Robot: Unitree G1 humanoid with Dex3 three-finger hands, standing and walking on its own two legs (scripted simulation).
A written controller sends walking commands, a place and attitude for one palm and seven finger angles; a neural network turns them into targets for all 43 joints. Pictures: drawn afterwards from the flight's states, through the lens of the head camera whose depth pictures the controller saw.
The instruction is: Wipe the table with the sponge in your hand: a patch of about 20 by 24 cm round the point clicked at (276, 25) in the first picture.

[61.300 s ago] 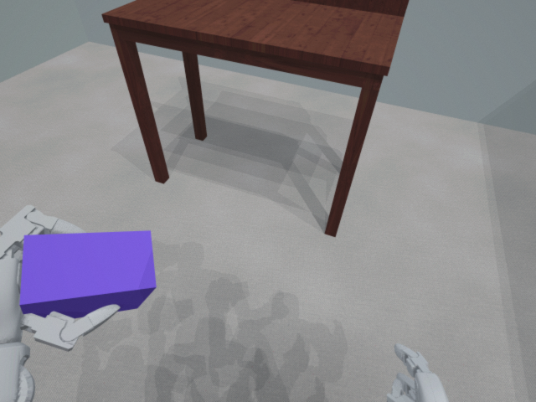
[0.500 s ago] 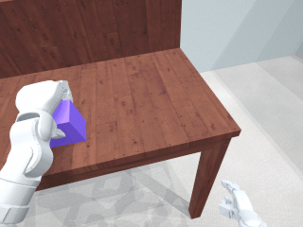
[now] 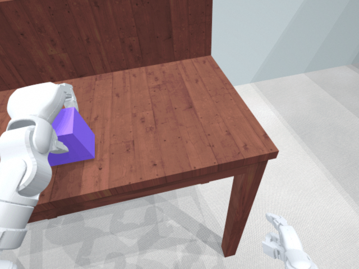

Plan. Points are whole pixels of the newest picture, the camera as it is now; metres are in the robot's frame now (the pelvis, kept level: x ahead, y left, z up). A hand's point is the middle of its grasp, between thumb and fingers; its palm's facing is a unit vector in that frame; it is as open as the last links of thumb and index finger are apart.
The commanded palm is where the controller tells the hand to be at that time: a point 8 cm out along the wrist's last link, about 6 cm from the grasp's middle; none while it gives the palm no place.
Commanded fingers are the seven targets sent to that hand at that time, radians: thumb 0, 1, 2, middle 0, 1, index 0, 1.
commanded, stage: lift the sponge slowly off the table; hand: left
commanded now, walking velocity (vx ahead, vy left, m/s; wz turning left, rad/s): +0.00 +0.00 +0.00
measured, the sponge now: (64, 142) +0.31 +0.32 +0.14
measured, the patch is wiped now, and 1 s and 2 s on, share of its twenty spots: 1.00 1.00 1.00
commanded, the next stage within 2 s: bring the sponge back beside the body in 1.10 s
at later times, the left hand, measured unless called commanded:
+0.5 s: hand (48, 105) +0.31 +0.31 +0.24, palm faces +0.13 +0.03 -0.99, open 10.3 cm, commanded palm +0.27 +0.31 +0.31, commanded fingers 0.00 0.10 1.30 -1.20 -1.60 -1.20 -1.60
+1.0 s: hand (40, 89) +0.32 +0.31 +0.27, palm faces +0.13 +0.03 -0.99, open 10.3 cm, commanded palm +0.28 +0.31 +0.34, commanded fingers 0.00 0.10 1.30 -1.20 -1.60 -1.20 -1.60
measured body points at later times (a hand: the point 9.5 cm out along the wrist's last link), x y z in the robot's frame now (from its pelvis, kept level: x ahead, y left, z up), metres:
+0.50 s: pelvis -0.01 +0.00 +0.00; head -0.02 -0.04 +0.45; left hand +0.30 +0.30 +0.29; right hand +0.22 -0.21 -0.09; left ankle -0.02 +0.10 -0.74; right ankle +0.00 -0.09 -0.74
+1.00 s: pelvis -0.02 +0.00 +0.00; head -0.02 -0.04 +0.45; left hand +0.31 +0.30 +0.32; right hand +0.23 -0.19 -0.09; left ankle -0.02 +0.10 -0.74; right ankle +0.00 -0.09 -0.74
